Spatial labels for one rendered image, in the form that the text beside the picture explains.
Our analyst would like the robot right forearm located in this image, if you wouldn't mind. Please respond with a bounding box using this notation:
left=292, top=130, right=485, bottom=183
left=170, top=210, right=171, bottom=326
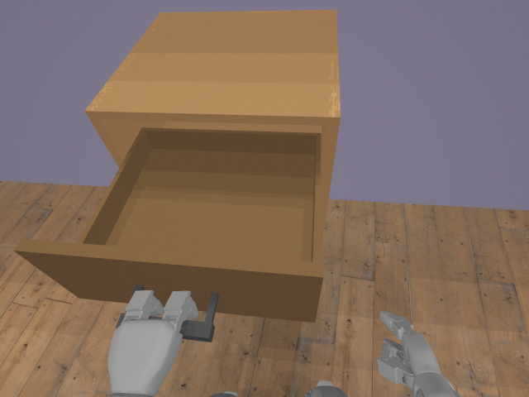
left=412, top=372, right=462, bottom=397

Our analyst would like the drawer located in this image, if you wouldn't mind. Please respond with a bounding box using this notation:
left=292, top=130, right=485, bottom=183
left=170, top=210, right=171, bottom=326
left=14, top=127, right=323, bottom=323

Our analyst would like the right robot shin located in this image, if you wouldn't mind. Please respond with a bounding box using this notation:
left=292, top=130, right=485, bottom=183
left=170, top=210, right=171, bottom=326
left=316, top=380, right=333, bottom=387

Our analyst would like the right robot hand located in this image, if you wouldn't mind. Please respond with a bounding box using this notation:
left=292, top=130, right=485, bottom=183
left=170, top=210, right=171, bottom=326
left=377, top=310, right=441, bottom=389

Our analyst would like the cabinet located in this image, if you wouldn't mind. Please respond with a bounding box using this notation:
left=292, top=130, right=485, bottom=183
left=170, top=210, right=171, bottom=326
left=85, top=10, right=341, bottom=260

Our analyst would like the left robot hand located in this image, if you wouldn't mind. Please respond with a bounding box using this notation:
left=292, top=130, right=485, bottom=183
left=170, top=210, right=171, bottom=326
left=107, top=290, right=198, bottom=397

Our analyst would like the handle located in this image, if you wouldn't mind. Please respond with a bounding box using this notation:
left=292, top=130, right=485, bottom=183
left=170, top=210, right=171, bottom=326
left=116, top=285, right=219, bottom=342

